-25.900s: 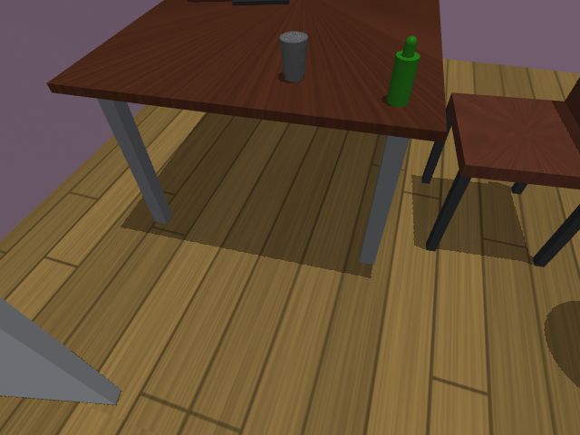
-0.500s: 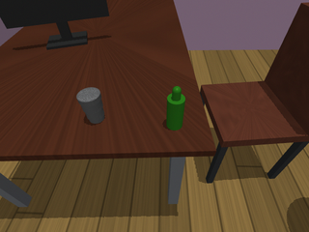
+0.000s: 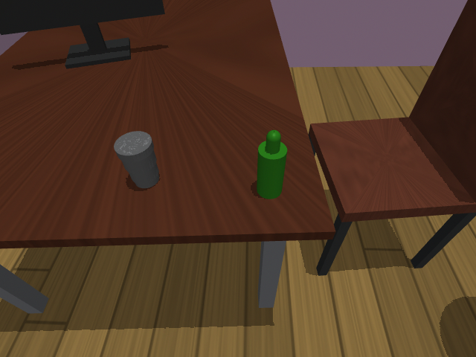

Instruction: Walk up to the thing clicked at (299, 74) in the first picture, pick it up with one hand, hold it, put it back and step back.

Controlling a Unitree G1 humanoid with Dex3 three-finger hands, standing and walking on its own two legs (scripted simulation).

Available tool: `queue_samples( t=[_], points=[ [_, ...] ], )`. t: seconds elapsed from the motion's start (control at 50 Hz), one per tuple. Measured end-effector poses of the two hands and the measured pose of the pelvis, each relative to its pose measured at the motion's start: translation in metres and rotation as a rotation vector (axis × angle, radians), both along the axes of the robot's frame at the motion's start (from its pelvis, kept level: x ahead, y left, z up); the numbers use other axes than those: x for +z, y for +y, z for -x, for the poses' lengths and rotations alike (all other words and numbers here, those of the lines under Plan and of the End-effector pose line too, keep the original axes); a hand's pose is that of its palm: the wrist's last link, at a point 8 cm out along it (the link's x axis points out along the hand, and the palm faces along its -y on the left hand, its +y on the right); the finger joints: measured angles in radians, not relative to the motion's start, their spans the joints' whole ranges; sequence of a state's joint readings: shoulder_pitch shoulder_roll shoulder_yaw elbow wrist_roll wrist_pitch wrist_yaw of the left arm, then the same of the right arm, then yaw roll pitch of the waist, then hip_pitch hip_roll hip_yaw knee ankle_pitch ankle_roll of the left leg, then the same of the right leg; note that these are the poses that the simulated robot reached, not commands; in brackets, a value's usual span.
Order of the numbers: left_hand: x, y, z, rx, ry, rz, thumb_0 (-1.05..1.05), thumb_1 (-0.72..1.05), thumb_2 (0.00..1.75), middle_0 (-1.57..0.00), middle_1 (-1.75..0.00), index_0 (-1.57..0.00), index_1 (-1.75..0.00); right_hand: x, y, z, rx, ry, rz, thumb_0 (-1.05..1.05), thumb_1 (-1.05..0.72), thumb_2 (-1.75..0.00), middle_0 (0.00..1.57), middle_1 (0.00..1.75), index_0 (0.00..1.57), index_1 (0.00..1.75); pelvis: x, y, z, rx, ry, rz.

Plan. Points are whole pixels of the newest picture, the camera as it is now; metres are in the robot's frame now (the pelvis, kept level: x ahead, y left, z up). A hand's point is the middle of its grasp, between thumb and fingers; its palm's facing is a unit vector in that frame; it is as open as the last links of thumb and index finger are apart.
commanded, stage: home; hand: left
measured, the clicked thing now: (140, 162) +0.52 +0.25 +0.02
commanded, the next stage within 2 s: stand in 0.72 s
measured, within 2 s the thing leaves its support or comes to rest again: neither
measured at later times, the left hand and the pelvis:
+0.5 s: hand out of the picture +0.09 +0.26 -0.15, palm faces -0.06 -0.93 -0.36, open 17.6 cm; pelvis +0.02 +0.00 +0.00, yaw -1 degrees
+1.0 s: hand out of the picture +0.09 +0.25 -0.15, palm faces -0.05 -0.93 -0.36, open 16.1 cm; pelvis +0.02 +0.00 +0.00, yaw +0 degrees
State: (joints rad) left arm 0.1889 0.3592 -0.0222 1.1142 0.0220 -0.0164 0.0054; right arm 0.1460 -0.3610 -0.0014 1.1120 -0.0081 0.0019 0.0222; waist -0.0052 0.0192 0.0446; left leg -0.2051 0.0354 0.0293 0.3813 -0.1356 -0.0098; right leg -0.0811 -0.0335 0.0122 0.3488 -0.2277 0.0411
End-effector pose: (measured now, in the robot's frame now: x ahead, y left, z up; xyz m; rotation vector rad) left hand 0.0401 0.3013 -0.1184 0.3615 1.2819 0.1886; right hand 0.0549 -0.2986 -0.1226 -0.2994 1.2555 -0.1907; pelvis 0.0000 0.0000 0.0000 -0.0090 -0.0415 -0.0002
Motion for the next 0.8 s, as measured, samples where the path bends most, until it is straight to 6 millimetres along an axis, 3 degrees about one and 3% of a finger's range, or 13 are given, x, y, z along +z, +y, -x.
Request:
queue_samples(
  t=[0.34,0.8],
  points=[
    [0.003,-0.002,-0.046,-0.024,-0.057,0.008,-0.01,-0.58,0.02,-0.05,-0.05,-0.05,-0.04,0.003,0.002,-0.025,-0.004,-0.029,0.008,0.01,-0.91,-0.9,0.21,0.3,0.21,0.3,0.001,0.002,-0.016,-0.01,0.002,-0.008],
    [0.002,-0.004,-0.045,-0.01,-0.04,0.009,-0.01,-0.56,0.04,-0.06,-0.05,-0.05,-0.05,0.003,-0.001,-0.031,-0.012,-0.018,0.009,0.01,-0.91,-0.9,0.21,0.3,0.21,0.3,0.002,0.0,-0.022,-0.008,0.002,-0.007]
  ],
)
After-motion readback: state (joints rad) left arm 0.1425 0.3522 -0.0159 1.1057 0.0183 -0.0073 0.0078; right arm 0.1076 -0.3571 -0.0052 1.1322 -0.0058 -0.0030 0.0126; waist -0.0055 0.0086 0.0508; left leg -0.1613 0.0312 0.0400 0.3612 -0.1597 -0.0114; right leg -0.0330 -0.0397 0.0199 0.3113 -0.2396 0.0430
